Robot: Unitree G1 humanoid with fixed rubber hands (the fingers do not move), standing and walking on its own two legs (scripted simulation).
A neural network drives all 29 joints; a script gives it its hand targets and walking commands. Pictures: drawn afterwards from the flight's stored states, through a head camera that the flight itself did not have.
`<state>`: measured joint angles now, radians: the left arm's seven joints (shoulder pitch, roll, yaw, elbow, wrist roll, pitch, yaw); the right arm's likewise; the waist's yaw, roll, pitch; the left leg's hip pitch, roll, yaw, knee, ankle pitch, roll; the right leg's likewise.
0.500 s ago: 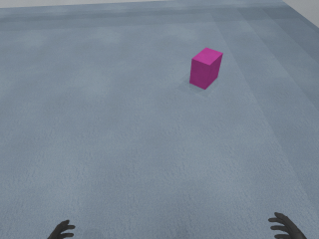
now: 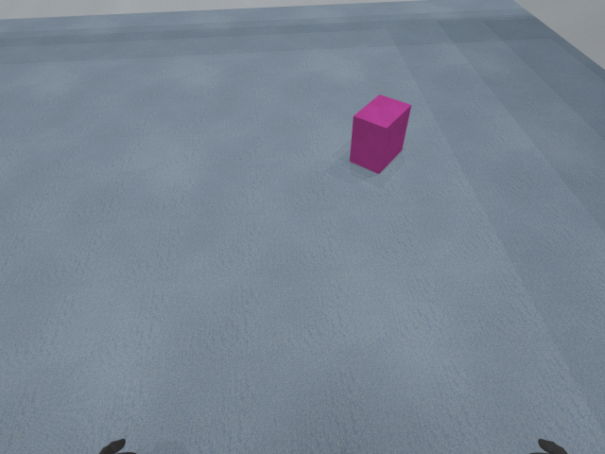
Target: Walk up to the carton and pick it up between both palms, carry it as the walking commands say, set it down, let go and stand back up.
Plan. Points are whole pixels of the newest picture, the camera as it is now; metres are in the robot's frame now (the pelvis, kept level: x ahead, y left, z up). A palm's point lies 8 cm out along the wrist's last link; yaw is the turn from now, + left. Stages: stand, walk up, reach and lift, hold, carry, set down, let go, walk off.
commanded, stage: walk up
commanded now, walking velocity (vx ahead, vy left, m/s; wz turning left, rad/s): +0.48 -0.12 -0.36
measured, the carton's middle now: (379, 134) +1.68 -0.38 -0.64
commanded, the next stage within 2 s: none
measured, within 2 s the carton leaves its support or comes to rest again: neither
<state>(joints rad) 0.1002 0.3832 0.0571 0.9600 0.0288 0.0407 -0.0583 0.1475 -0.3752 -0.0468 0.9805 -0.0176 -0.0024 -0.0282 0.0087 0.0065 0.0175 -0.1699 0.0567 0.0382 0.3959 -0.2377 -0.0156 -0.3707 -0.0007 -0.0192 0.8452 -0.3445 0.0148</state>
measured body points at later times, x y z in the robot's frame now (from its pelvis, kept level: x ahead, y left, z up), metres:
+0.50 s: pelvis +0.16 -0.08 +0.00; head +0.18 -0.11 +0.45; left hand +0.09 +0.17 -0.12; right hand +0.31 -0.32 -0.13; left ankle +0.30 +0.06 -0.68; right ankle +0.06 -0.19 -0.75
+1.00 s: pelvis +0.44 -0.06 +0.00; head +0.47 -0.03 +0.45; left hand +0.60 +0.17 -0.15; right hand +0.32 -0.29 -0.12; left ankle +0.41 +0.06 -0.75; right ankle +0.51 -0.25 -0.66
